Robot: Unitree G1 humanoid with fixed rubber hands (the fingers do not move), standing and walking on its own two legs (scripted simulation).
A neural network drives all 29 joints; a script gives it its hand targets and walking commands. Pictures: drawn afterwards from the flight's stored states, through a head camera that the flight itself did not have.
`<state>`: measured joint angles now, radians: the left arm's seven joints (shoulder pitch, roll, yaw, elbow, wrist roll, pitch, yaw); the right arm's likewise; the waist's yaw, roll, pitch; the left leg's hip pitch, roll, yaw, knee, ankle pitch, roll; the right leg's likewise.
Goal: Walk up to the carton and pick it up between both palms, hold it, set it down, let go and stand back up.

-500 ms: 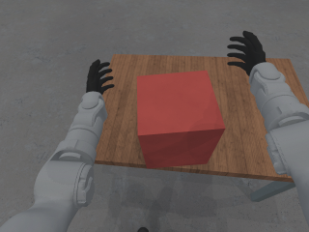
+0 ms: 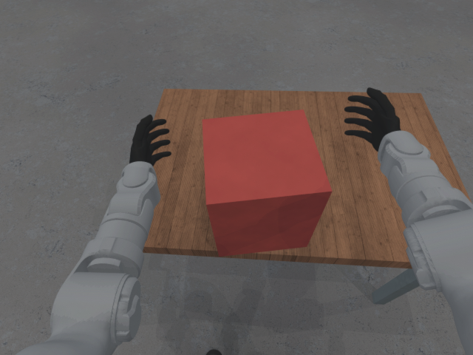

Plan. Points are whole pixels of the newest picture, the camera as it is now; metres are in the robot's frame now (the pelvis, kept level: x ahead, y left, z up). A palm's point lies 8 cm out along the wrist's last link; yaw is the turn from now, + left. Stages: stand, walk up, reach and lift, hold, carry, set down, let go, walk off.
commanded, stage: set down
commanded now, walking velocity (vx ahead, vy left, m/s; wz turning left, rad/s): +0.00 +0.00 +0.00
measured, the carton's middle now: (258, 187) +0.47 +0.04 -0.07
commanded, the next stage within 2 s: none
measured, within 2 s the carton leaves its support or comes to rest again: neither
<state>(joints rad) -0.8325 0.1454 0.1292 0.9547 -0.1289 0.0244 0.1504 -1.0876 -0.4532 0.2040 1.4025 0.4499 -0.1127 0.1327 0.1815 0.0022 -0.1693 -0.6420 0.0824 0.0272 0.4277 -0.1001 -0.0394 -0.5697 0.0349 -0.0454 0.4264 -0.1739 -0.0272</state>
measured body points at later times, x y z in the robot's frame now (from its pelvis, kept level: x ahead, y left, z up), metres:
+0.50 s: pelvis +0.01 +0.00 +0.00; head +0.06 +0.00 +0.45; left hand +0.37 +0.23 +0.04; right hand +0.46 -0.19 +0.06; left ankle +0.04 +0.14 -0.73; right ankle +0.00 -0.10 -0.73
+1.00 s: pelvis +0.01 -0.01 +0.00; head +0.06 -0.01 +0.45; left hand +0.33 +0.22 +0.00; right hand +0.39 -0.21 +0.01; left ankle +0.04 +0.14 -0.73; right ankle +0.00 -0.10 -0.73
